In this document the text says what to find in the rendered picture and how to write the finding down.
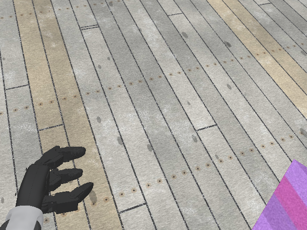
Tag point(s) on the robot left hand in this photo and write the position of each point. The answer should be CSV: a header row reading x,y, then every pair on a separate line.
x,y
38,181

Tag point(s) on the robot left forearm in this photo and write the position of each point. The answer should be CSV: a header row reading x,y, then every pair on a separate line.
x,y
23,217

